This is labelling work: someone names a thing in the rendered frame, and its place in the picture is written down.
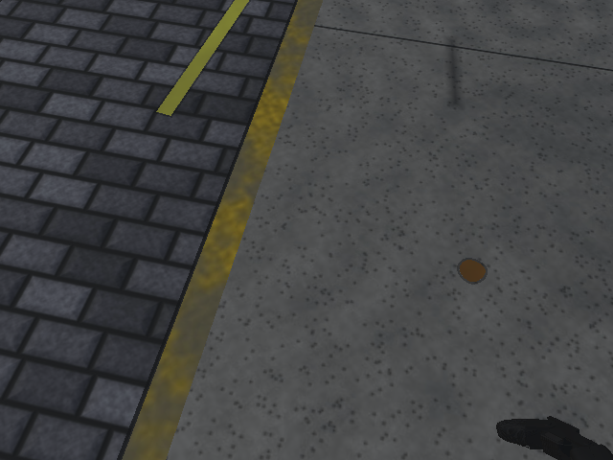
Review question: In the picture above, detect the robot right hand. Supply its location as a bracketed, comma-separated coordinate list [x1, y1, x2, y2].
[496, 416, 613, 460]

